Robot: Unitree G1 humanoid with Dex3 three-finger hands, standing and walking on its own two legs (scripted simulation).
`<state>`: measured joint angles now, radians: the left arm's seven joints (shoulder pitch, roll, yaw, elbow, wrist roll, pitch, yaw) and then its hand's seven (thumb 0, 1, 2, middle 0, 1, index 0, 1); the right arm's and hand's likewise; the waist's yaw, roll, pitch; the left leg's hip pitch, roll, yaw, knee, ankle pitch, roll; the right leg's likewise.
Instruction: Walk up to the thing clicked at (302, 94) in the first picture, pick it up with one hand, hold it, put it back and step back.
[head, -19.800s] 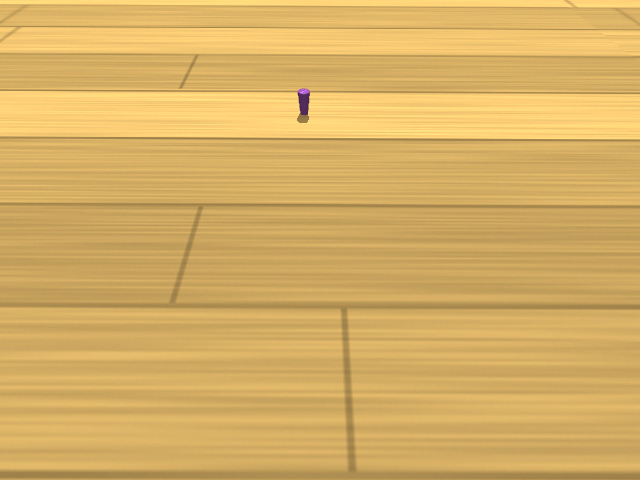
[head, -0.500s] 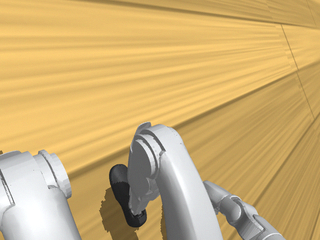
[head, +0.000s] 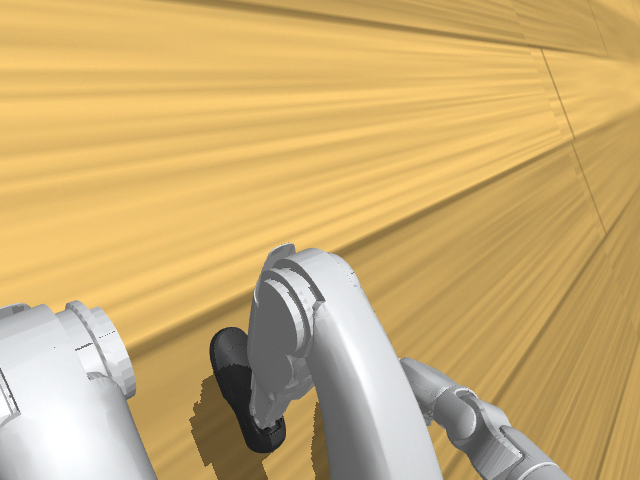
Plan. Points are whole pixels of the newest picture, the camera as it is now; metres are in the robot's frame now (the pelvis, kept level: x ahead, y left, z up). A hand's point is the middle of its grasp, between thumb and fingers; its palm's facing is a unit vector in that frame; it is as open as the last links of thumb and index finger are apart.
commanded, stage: close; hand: left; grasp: from above
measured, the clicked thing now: out of the picture +0.48 +0.29 -0.22
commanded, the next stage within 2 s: settle in 0.80 s
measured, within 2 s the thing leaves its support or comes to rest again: leaves its support in 1.10 s
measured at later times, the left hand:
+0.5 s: hand out of the picture +0.45 +0.29 -0.18, palm faces +0.40 -0.92 +0.00, open 9.9 cm
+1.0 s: hand out of the picture +0.45 +0.29 -0.18, palm faces +0.40 -0.92 +0.00, open 10.1 cm
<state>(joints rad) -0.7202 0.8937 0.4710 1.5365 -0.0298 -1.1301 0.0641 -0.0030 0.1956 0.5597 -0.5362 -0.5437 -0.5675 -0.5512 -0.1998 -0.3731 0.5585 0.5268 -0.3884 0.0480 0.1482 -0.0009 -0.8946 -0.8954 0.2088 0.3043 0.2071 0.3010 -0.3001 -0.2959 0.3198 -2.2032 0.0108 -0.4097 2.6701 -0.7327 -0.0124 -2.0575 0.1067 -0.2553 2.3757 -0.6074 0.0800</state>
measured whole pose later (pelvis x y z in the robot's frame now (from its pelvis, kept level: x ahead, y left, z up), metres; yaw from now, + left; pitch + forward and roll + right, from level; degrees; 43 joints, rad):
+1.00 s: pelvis +0.00 +0.00 +0.01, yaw +0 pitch +13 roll -20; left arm -0.76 0.93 0.46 1.54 -0.04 -1.11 0.06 0.00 -0.45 0.82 -0.83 -1.05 -0.83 -1.09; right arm -0.19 -0.36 0.58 0.54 -0.39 0.07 0.13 0.00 -0.91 -0.90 0.21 0.30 0.21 0.30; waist -0.30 -0.30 0.33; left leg -2.20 0.01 -0.42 2.66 -0.74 -0.01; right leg -2.04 0.10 -0.26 2.36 -0.61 0.08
